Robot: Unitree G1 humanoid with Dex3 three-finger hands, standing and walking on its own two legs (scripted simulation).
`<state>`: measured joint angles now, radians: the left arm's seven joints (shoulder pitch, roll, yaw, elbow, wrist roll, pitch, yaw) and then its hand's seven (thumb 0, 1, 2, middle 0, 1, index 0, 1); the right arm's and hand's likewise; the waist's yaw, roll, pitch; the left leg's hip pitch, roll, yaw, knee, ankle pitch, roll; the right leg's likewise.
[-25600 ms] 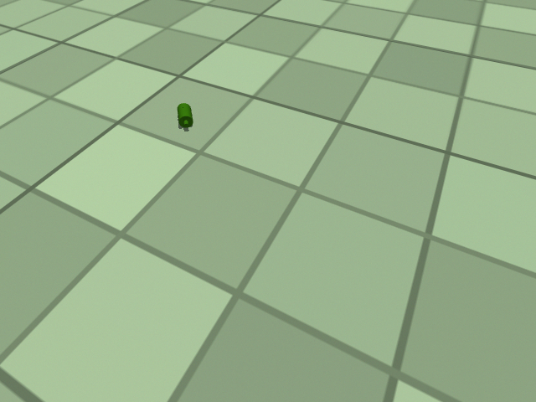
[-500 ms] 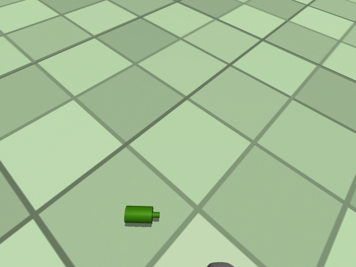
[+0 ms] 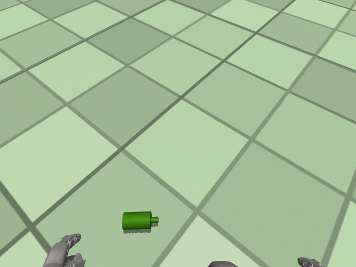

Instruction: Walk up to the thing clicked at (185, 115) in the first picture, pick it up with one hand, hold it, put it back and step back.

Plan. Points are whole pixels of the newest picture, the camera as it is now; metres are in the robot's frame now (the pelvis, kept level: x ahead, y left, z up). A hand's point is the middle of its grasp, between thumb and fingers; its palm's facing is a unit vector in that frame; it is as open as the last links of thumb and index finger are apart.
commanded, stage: walk up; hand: left
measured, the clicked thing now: (141, 220) +0.39 +0.20 -0.73
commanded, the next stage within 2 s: none
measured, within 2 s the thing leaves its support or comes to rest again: neither
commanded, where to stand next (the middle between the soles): +0.00 -0.01 m, yaw +0 degrees
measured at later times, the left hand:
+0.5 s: hand out of the picture +0.05 +0.23 -0.15, palm faces +0.00 -0.94 -0.33, open 7.3 cm
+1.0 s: hand out of the picture +0.08 +0.23 -0.15, palm faces -0.01 -0.95 -0.32, open 7.3 cm
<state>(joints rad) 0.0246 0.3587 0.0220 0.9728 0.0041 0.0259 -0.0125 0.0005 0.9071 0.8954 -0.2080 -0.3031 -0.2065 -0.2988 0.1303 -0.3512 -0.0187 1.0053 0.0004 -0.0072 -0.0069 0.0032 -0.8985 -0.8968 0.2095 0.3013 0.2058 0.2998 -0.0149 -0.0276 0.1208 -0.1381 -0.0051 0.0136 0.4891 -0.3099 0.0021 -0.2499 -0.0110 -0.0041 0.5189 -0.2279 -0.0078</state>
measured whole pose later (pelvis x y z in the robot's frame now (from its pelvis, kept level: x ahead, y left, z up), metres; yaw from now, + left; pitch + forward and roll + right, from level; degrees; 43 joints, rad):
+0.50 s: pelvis -0.02 -0.02 +0.01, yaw +0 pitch -2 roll +0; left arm 0.11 0.34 0.04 1.10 0.01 0.03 -0.03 0.00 0.91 0.90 -0.21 -0.30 -0.21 -0.30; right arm 0.13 -0.36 -0.01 1.07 -0.01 0.00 0.01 0.00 -0.90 -0.90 0.21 0.30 0.20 0.30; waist 0.01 0.01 0.08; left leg -0.12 0.03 0.01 0.39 -0.23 -0.02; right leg -0.22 0.02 -0.02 0.38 -0.13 -0.03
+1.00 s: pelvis -0.01 -0.02 +0.01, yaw +0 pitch -2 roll +0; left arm 0.08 0.34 0.04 1.08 0.01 0.02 -0.02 0.00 0.91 0.90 -0.21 -0.30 -0.21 -0.30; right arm 0.12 -0.36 -0.01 1.08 -0.01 -0.01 0.00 0.00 -0.90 -0.90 0.21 0.30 0.20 0.30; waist 0.00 -0.01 0.07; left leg -0.12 0.02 0.01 0.38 -0.23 -0.02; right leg -0.22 0.01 -0.01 0.40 -0.14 -0.03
